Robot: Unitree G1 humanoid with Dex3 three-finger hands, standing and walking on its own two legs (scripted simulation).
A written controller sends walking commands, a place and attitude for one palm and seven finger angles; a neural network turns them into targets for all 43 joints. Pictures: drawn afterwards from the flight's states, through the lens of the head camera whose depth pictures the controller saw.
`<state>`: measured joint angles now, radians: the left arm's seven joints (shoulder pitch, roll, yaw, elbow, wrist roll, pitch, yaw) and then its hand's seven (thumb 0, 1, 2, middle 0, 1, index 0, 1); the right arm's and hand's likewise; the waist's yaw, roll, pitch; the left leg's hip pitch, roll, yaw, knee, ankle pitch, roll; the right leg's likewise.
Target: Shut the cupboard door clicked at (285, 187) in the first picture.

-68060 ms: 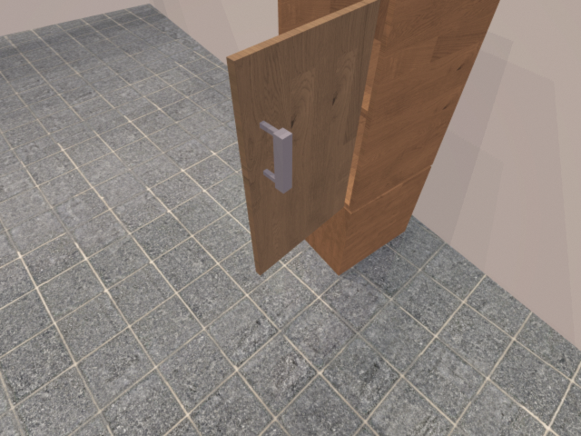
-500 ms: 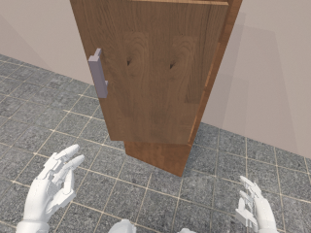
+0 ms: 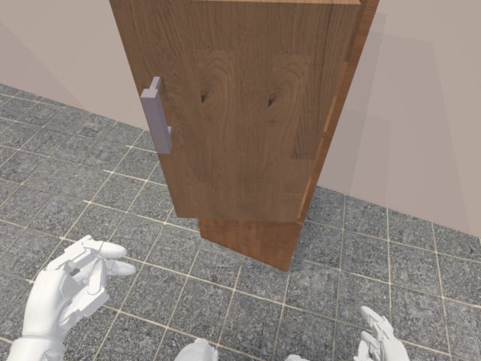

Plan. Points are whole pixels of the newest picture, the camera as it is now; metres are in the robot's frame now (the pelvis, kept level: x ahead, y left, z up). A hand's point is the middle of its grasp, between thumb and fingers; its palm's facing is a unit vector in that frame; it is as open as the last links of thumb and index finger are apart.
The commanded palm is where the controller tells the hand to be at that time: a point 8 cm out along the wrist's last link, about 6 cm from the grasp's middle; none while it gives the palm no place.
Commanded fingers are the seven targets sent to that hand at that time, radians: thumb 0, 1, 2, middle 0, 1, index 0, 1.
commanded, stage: raise the hand and make a fist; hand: left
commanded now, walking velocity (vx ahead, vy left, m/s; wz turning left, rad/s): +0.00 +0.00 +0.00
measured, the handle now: (160, 116) +0.50 +0.18 +0.13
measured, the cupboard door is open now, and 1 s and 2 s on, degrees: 21 21 21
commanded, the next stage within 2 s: bring the fist close to the handle in 1.10 s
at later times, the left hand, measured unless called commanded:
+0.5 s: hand (92, 266) +0.22 +0.21 +0.11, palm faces +0.03 -1.00 -0.04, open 3.1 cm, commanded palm +0.20 +0.26 +0.12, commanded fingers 0.00 0.90 0.90 -1.30 -1.50 -1.30 -1.50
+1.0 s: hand (110, 246) +0.24 +0.19 +0.13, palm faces +0.03 -1.00 -0.05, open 3.1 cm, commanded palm +0.22 +0.24 +0.13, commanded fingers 0.00 0.90 0.90 -1.30 -1.50 -1.30 -1.50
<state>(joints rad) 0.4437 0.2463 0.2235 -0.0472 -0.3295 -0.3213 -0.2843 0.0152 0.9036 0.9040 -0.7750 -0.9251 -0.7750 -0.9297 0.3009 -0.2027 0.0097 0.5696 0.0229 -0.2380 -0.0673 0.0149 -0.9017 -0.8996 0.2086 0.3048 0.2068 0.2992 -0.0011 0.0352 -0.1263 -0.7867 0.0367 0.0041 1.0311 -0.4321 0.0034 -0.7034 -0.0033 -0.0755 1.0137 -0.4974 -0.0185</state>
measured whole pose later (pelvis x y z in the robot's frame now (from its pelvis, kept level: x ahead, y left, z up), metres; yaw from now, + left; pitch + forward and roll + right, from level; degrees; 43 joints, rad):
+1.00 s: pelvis +0.02 +0.00 +0.04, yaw +1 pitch +4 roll -1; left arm 0.34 0.25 0.18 -0.11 -0.29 -0.17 -0.22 0.02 0.90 0.90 -1.30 -1.50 -1.30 -1.50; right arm 0.28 -0.26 0.04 0.56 0.03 -0.24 -0.06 0.01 -0.90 -0.90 0.21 0.30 0.20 0.30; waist 0.01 0.04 -0.07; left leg -0.50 0.02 0.01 0.80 -0.37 0.00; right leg -0.43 -0.01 -0.07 0.78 -0.43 -0.02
